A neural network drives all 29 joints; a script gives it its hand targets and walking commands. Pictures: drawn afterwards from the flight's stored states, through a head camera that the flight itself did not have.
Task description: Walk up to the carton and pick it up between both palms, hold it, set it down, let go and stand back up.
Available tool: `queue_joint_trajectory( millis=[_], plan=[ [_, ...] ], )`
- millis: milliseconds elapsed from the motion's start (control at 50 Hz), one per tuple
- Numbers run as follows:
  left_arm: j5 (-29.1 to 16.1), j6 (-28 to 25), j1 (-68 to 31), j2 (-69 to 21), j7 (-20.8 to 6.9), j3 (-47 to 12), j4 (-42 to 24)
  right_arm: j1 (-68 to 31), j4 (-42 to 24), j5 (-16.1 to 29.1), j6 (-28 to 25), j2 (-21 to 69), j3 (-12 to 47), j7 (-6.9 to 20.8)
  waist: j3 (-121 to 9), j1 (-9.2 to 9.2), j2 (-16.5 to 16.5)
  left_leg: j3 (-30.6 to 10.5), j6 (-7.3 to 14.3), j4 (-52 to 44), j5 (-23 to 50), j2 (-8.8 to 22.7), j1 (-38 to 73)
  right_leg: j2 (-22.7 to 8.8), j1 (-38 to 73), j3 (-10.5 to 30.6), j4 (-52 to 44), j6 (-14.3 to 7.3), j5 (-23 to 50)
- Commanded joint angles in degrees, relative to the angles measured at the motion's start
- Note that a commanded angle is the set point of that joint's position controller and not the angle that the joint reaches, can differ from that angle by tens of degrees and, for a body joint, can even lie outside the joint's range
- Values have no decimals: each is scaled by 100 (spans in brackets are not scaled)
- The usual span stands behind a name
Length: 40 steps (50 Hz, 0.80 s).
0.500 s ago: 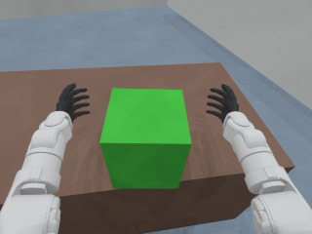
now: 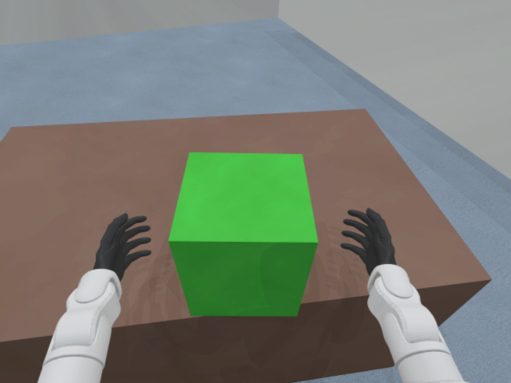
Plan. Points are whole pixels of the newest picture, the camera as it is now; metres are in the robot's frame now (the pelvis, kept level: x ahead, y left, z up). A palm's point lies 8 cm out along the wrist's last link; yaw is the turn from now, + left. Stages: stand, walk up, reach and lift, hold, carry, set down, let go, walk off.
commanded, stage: set down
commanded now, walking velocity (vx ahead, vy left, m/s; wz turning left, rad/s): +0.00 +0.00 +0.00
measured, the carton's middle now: (245, 237) +0.40 +0.06 -0.01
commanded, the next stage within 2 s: let go in 1.94 s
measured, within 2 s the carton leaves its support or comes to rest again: neither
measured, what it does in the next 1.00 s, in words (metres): stands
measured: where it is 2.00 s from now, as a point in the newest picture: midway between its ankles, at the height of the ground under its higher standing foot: outside the picture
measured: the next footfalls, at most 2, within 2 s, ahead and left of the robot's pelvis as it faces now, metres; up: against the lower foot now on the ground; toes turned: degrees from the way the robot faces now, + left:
none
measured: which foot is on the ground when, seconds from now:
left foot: down 0.00-1.00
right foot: down 0.00-1.00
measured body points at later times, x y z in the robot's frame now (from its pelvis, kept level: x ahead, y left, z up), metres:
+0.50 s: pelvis +0.00 +0.02 +0.00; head +0.00 +0.04 +0.45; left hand +0.23 +0.26 -0.01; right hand +0.25 -0.16 -0.01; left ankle +0.01 +0.11 -0.74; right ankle +0.01 -0.08 -0.74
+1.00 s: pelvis +0.00 +0.01 -0.01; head +0.00 +0.04 +0.44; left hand +0.22 +0.24 -0.06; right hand +0.21 -0.17 -0.06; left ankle +0.01 +0.11 -0.74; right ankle +0.01 -0.08 -0.74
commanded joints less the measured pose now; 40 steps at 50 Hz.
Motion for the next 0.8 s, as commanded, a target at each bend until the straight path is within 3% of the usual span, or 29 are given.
queue_joint_trajectory(
  millis=[0,180,320,340,380,420,460,500,540,560,580,640,700,740,760,780],
  plan=[
    [-144,-794,-2112,1249,74,166,-1760,-1846,-1674,-61,-507,-658,-280,127,-2250,11,581,-125,-158,-263,1767,-4,243,-365,1075,715,-138,234,1331],
    [-168,-1556,-1089,1007,123,-213,-1119,-807,-1111,-100,-862,-575,-291,372,-1712,42,565,-316,-89,-279,1575,48,432,-396,420,777,-417,96,459],
    [-136,-2124,-443,875,185,-449,-1058,-265,-1121,-167,-1461,-604,-258,482,-1596,34,551,-413,-142,-130,1867,88,508,-307,301,697,-350,23,536],
    [130,-2332,845,684,145,-265,-932,889,-1022,-66,-1719,-328,61,512,-1192,149,483,-431,-231,-97,2291,97,717,-331,599,624,-273,6,885],
    [226,-2709,1125,703,78,-339,-906,988,-905,-96,-2122,-388,130,510,-1140,105,547,-509,-318,20,2757,110,847,-290,468,623,-283,3,1072],
    [402,-2937,1309,613,79,-341,-909,1219,-692,-117,-2426,-442,87,570,-833,68,747,-484,-400,58,2631,162,992,-276,281,563,-361,-79,717],
    [317,-3186,1464,634,151,-430,-1069,1337,-831,-140,-2688,-498,72,627,-774,87,667,-546,-386,98,2376,199,891,-276,178,590,-313,-106,425],
    [170,-3389,1258,602,289,-610,-1148,1271,-861,-166,-2878,-521,-56,696,-606,6,693,-528,-368,33,1717,245,626,-284,-50,555,-233,-104,-61],
    [-18,-3598,1088,574,418,-832,-1044,1169,-988,-253,-3012,-479,40,770,-586,77,582,-434,-240,-1,936,210,176,-337,-124,647,-66,-107,-466],
    [-113,-3724,992,631,489,-920,-1037,1283,-873,-342,-3082,-477,-86,786,-666,-81,596,-439,-223,31,743,225,6,-354,-87,698,48,-97,-340],
    [-74,-3801,1011,605,540,-956,-1023,1185,-818,-340,-3147,-432,0,806,-666,-42,504,-442,-208,27,473,244,-247,-379,-45,686,197,-87,-429],
    [-80,-3829,810,535,655,-1039,-462,1041,-216,-475,-3237,-427,-53,883,-625,-45,646,-468,-167,40,-172,293,-558,-390,32,687,454,-113,-639],
    [-27,-3731,798,419,649,-1072,-9,1087,434,-596,-3289,-448,-70,891,-533,-128,533,-377,-184,116,-321,241,-606,-377,-64,706,522,-124,-708],
    [30,-3586,770,324,651,-1051,65,999,803,-541,-3321,-418,-42,862,-718,-127,491,-352,-232,189,-6,230,-539,-386,12,684,589,-114,-386],
    [253,-3300,885,245,611,-1063,750,1059,1546,-704,-3191,-483,33,865,-408,-189,581,-377,-294,241,57,219,-348,-397,-93,690,521,-171,-405],
    [242,-3243,865,409,596,-846,356,1048,1241,-599,-3256,-486,-80,848,-750,-86,553,-377,-283,240,257,200,-209,-399,35,685,499,-136,-243]
  ],
)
